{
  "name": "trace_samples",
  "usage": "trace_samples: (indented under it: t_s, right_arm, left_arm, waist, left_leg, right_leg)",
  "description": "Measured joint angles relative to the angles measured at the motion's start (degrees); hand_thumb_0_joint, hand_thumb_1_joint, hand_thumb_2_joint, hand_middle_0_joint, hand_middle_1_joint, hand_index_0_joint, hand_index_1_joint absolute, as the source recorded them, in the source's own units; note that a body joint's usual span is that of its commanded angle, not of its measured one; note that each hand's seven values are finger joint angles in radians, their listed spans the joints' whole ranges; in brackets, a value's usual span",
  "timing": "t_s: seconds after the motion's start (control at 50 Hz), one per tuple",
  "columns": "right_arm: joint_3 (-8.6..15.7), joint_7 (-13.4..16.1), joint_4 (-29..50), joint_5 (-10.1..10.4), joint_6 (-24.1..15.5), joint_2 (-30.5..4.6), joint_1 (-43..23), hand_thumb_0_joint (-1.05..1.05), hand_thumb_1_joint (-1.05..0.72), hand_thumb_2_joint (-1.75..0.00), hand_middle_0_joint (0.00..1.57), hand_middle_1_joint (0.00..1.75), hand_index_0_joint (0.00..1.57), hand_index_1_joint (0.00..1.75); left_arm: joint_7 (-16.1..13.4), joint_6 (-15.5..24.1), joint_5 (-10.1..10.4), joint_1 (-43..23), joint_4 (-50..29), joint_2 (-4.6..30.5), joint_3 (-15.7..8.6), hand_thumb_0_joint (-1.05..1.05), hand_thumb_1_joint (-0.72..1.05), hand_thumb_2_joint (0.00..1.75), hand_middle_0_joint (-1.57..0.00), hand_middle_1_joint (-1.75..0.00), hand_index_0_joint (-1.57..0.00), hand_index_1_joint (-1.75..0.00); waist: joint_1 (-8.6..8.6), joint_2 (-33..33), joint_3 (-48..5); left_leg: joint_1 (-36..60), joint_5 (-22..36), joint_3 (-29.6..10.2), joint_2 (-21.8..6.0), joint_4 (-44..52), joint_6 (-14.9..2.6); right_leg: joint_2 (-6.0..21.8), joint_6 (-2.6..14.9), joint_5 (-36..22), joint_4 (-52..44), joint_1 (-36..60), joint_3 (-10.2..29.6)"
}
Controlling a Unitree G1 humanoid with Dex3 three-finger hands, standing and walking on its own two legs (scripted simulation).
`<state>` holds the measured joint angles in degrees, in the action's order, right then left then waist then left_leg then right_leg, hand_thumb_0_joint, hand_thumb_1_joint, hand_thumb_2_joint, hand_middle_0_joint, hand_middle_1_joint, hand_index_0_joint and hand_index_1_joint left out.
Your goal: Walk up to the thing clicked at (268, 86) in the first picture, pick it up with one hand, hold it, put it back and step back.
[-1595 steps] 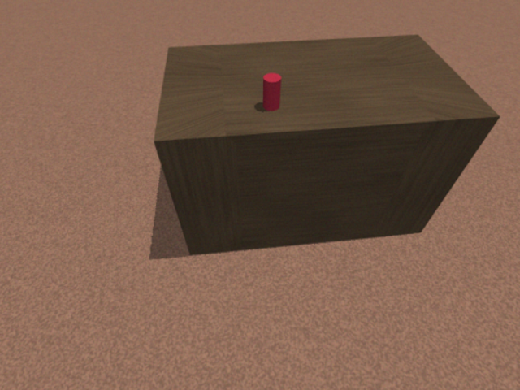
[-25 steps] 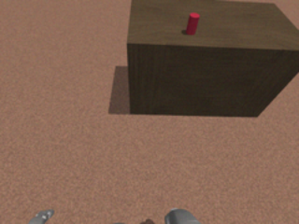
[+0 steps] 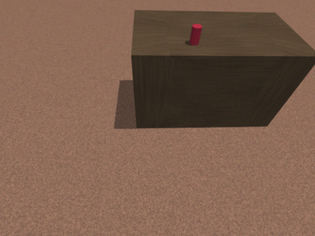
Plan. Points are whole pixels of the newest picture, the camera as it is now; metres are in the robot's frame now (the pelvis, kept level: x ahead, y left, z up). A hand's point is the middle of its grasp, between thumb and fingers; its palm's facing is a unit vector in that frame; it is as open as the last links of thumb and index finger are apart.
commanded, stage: step back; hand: right
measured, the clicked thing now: (195, 34) +1.14 -0.19 -0.06
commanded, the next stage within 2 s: stand in 0.52 s
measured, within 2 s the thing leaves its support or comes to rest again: neither
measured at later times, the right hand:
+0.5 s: hand out of the picture +0.11 -0.28 -0.15, palm faces -0.02 +0.94 -0.35, open 7.4 cm
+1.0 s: hand out of the picture +0.14 -0.27 -0.14, palm faces -0.02 +0.94 -0.33, open 7.4 cm
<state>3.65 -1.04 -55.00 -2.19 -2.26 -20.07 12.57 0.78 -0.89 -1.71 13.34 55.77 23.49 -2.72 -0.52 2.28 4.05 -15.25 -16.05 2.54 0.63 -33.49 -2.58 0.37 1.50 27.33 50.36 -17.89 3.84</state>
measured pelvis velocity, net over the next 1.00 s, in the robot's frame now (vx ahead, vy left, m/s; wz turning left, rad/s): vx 0.04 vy -0.03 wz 0.00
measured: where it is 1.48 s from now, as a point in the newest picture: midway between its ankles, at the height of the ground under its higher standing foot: outside the picture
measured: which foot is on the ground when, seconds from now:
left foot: down 0.00-1.00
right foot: up 0.00-0.22, down 0.24-1.00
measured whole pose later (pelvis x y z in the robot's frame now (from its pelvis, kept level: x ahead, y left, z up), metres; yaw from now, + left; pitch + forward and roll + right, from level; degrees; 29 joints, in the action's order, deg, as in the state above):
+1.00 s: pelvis +0.04 -0.03 +0.02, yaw +0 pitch -2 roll +0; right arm 0.5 -0.3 -64.6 -0.2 -0.9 -19.5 3.8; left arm 0.4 0.7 -0.6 4.9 65.4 20.4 0.2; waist -0.6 0.4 3.7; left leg -4.2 -11.7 0.7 -0.9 -18.2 0.8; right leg 1.4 -0.7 8.7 19.2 -8.3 -1.2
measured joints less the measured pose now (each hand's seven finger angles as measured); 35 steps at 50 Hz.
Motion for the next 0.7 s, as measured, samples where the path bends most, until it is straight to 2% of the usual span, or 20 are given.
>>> trace_samples:
  t_s: [0.08,0.18,0.24,0.28,0.34,0.36,0.4,0.42,0.54,0.7]
  right_arm:
    - [-0.59,0.44,-0.15,0.23,-0.56,1.23,1.34,0.01,-0.90,-0.89,0.20,0.30,0.21,0.30]
    - [-0.66,1.05,-0.42,0.35,0.38,0.53,1.37,0.01,-0.90,-0.89,0.20,0.30,0.21,0.30]
    - [-0.90,1.31,-0.67,1.00,1.46,-0.17,0.67,0.01,-0.90,-0.89,0.20,0.30,0.21,0.30]
    - [-0.99,1.65,-1.39,1.58,2.36,-0.86,-0.61,0.01,-0.90,-0.89,0.20,0.30,0.21,0.30]
    - [-1.32,1.94,-2.13,1.75,2.82,-0.50,-1.79,0.01,-0.90,-0.89,0.20,0.30,0.21,0.30]
    - [-1.49,1.86,-2.41,1.74,2.65,-0.44,-2.12,0.01,-0.90,-0.89,0.20,0.30,0.20,0.30]
    - [-1.67,1.62,-3.03,1.77,2.08,-0.61,-2.58,0.01,-0.90,-0.89,0.20,0.30,0.20,0.30]
    - [-1.69,1.59,-3.62,1.71,1.89,-0.49,-2.99,0.01,-0.90,-0.89,0.20,0.30,0.20,0.30]
    - [-2.64,1.30,-6.35,1.33,1.61,0.54,-4.70,0.01,-0.90,-0.89,0.20,0.30,0.21,0.30]
    - [-3.11,0.97,-7.87,1.91,0.78,0.53,-6.86,0.01,-0.90,-0.89,0.20,0.30,0.21,0.30]
  left_arm:
    - [0.09,0.48,0.47,-0.94,-0.61,1.33,-0.50,0.01,0.91,0.90,-0.20,-0.30,-0.20,-0.30]
    - [0.07,0.47,0.64,-2.81,-0.91,0.76,-0.45,0.01,0.91,0.90,-0.20,-0.30,-0.20,-0.30]
    - [-0.33,0.79,0.59,-4.04,-0.54,-0.14,-0.30,0.01,0.91,0.90,-0.20,-0.30,-0.20,-0.30]
    - [-0.70,1.12,0.33,-5.14,0.03,-1.78,-0.17,0.01,0.91,0.90,-0.20,-0.30,-0.20,-0.30]
    - [-0.51,1.13,0.21,-6.18,0.21,-2.96,0.72,0.01,0.91,0.90,-0.20,-0.30,-0.20,-0.30]
    - [-0.46,0.98,0.23,-6.61,0.32,-3.26,0.93,0.01,0.91,0.90,-0.20,-0.30,-0.20,-0.30]
    - [-0.41,0.80,0.33,-7.75,0.60,-3.94,1.26,0.01,0.90,0.90,-0.21,-0.30,-0.20,-0.30]
    - [-0.42,0.85,0.38,-8.50,0.82,-4.14,1.31,0.01,0.90,0.90,-0.21,-0.30,-0.20,-0.30]
    - [-0.36,1.19,1.16,-10.93,2.31,-4.06,1.42,0.01,0.90,0.90,-0.21,-0.30,-0.20,-0.30]
    - [-0.14,1.37,1.63,-10.85,6.12,-3.76,2.30,0.01,0.90,0.90,-0.21,-0.30,-0.20,-0.30]
  waist:
    - [0.43,1.04,0.81]
    - [1.06,0.39,2.01]
    - [1.11,-0.45,2.15]
    - [1.33,-3.12,2.59]
    - [0.76,-3.24,1.52]
    - [0.66,-3.04,1.18]
    - [1.09,-3.43,0.61]
    - [1.02,-3.18,0.76]
    - [0.45,-1.48,-0.20]
    - [0.70,-0.88,-0.43]
  left_leg:
    - [2.45,1.42,0.35,-0.41,3.91,0.59]
    - [2.91,0.02,0.42,-0.72,2.79,1.04]
    - [1.79,-2.52,0.42,-1.04,-1.01,1.81]
    - [0.97,-4.07,-1.01,-2.67,-4.00,2.35]
    - [0.15,-9.39,-2.41,-1.48,-6.13,2.48]
    - [0.62,-9.41,-2.32,-1.22,-5.08,2.44]
    - [1.66,-3.36,-2.66,-1.48,-1.29,2.48]
    - [2.09,-2.12,-2.63,-1.31,-0.58,2.84]
    - [4.38,-1.54,-2.35,-1.33,3.33,3.30]
    - [8.79,1.37,-1.88,-1.35,10.14,3.22]
  right_leg:
    - [0.75,-0.13,-2.73,1.33,-3.91,-0.85]
    - [2.38,-0.62,-6.56,-8.65,-2.79,-2.72]
    - [1.81,-0.72,-12.99,-16.42,0.68,-3.69]
    - [0.23,-1.57,-13.23,-16.69,1.54,-4.92]
    - [0.64,-1.29,-11.76,-15.48,0.90,-4.82]
    - [0.95,-1.29,-11.48,-15.25,0.73,-4.68]
    - [1.19,-1.60,-11.17,-15.25,0.70,-5.40]
    - [1.44,-1.74,-11.12,-15.34,0.96,-5.44]
    - [1.39,-1.95,-12.79,-19.48,3.23,-5.27]
    - [1.26,-2.27,-15.77,-26.11,7.43,-4.95]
